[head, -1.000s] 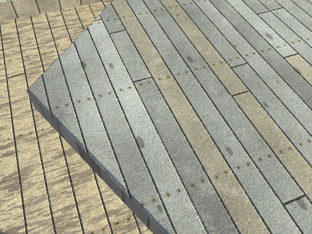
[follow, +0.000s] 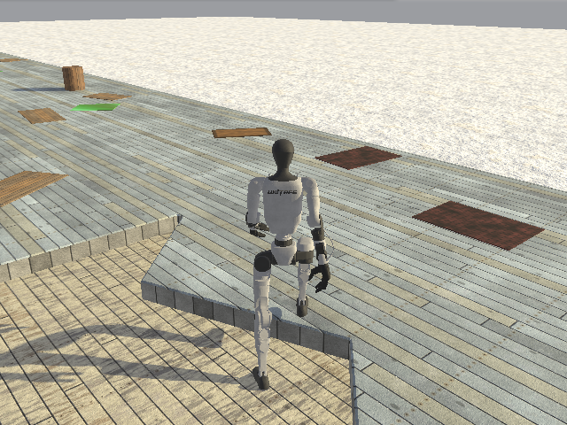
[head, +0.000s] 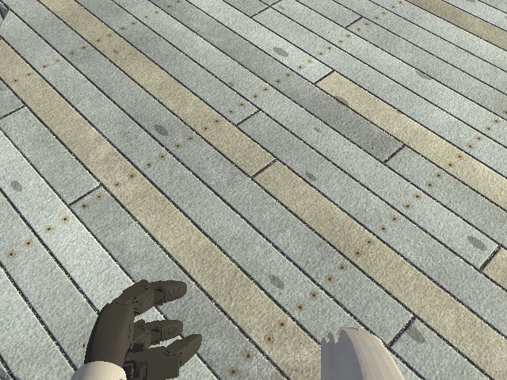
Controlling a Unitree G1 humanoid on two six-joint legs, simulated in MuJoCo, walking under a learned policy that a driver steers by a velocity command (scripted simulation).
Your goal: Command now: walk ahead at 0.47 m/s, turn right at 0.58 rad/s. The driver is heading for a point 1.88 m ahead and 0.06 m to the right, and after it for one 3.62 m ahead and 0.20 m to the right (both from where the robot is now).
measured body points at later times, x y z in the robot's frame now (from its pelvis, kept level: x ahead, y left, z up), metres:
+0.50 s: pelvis +0.38 -0.10 +0.15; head +0.40 -0.13 +0.60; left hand +0.42 +0.16 +0.03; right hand +0.59 -0.36 +0.10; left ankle +0.62 -0.01 -0.51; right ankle +0.21 -0.09 -0.57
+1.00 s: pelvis +0.68 -0.22 +0.15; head +0.69 -0.22 +0.60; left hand +0.99 -0.10 +0.12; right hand +0.58 -0.47 +0.02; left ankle +0.61 -0.06 -0.57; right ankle +0.75 -0.36 -0.58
